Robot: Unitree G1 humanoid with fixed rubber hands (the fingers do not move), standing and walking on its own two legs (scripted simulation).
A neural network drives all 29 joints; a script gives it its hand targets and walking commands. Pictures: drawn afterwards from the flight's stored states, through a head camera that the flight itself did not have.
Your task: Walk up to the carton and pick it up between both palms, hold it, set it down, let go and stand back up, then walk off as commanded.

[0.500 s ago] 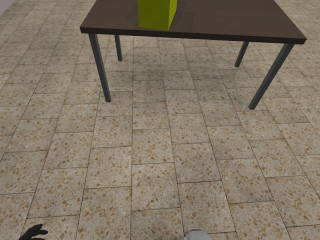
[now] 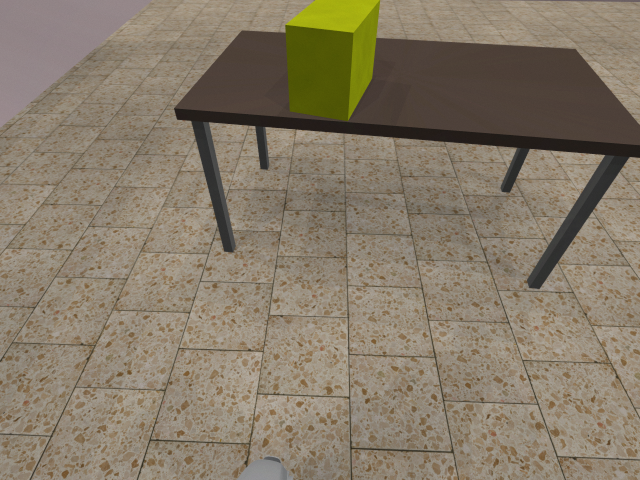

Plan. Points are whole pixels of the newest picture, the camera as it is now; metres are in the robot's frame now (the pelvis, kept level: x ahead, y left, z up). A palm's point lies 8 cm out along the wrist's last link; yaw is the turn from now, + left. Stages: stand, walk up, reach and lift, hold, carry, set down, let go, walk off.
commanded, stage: walk off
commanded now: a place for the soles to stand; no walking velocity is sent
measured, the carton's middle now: (334, 55) +1.26 +0.06 +0.03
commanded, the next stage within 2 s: none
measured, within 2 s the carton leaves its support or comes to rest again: neither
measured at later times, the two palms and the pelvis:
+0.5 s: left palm (90, 423) +0.21 +0.35 -0.10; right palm out of the picture +0.18 -0.30 -0.12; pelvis +0.09 +0.02 -0.02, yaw +1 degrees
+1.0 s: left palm (71, 441) +0.19 +0.37 -0.11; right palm out of the picture +0.18 -0.28 -0.13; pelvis +0.07 +0.05 -0.03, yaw +2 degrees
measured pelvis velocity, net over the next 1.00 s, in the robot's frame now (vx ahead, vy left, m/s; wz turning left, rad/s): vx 0.07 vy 0.05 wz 0.03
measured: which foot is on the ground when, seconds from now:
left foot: up 0.00-0.08, down 0.10-1.00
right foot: down 0.00-0.20, up 0.22-0.36, down 0.38-0.68, up 0.70-0.92, down 0.94-1.00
